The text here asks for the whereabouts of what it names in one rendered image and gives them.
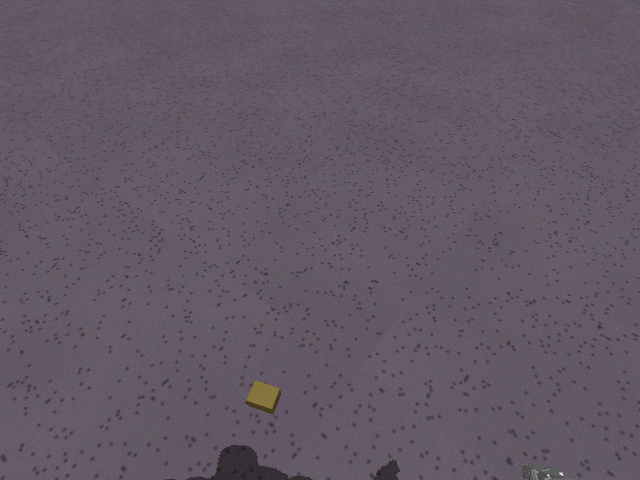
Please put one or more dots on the right robot hand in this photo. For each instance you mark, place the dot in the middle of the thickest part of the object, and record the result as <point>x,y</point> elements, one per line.
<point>539,472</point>

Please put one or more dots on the small box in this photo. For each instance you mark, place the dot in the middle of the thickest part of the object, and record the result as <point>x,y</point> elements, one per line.
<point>264,397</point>

